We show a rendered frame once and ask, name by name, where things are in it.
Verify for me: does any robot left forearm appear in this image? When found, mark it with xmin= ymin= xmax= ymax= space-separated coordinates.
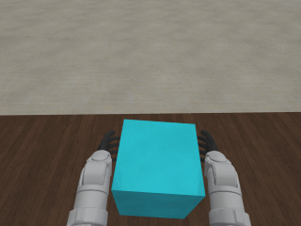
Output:
xmin=66 ymin=150 xmax=112 ymax=226

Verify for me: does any right robot hand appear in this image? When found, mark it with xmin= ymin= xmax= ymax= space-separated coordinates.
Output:
xmin=197 ymin=130 xmax=218 ymax=163

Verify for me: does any carton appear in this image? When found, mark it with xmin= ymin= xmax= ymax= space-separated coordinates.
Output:
xmin=111 ymin=119 xmax=206 ymax=219

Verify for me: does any robot right forearm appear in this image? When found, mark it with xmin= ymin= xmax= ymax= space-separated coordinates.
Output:
xmin=204 ymin=151 xmax=251 ymax=226

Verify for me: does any left robot hand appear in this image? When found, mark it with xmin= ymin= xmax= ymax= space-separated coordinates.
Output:
xmin=97 ymin=130 xmax=120 ymax=162

